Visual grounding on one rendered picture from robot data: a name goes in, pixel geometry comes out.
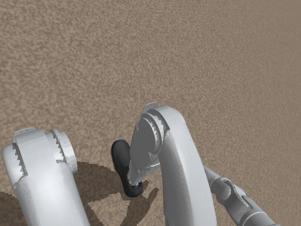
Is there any right robot arm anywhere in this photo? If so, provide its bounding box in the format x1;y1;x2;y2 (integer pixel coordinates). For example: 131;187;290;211
211;177;281;226

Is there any right robot foot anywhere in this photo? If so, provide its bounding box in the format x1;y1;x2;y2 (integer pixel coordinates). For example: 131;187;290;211
111;140;143;198

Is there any right robot hand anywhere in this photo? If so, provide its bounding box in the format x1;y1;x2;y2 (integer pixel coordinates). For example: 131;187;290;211
203;165;221;189

